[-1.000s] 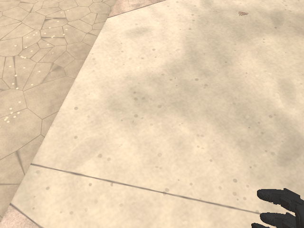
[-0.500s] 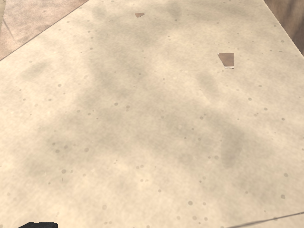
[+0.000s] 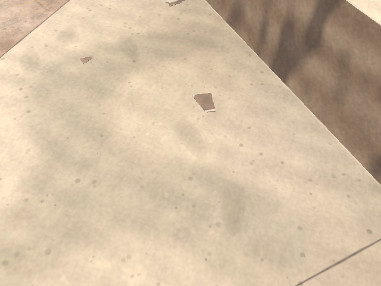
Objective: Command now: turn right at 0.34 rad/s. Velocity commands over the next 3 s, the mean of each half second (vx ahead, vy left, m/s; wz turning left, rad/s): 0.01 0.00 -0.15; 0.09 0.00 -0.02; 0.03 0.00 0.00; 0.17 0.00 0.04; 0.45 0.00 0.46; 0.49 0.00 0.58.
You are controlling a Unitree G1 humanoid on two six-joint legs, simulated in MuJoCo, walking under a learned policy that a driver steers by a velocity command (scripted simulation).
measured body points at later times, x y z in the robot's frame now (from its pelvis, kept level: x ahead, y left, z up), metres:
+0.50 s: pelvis +0.00 -0.03 +0.00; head +0.00 -0.04 +0.45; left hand +0.16 +0.21 -0.10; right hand +0.10 -0.30 -0.12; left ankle +0.02 +0.12 -0.74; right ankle -0.02 -0.14 -0.74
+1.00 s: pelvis +0.06 +0.01 +0.00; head +0.08 +0.02 +0.45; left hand +0.17 +0.28 -0.13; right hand +0.13 -0.25 -0.12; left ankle +0.04 +0.10 -0.74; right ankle +0.01 -0.14 -0.70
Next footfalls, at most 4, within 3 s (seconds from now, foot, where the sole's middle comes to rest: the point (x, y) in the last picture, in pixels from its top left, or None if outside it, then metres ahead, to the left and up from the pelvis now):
0.24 right None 0.02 -0.14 -0.77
1.12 right None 0.11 -0.15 -0.77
2.42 left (165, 284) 0.48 0.08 -0.77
2.92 right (188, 198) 0.81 0.00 -0.77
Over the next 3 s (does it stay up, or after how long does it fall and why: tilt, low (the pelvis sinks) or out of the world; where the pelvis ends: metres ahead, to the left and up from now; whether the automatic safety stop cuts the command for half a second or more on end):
stays up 0.65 0.03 -0.01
